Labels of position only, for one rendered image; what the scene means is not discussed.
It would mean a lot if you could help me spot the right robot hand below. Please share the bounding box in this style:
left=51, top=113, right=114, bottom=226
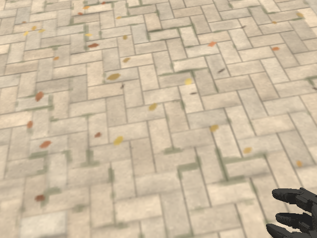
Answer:
left=266, top=187, right=317, bottom=238

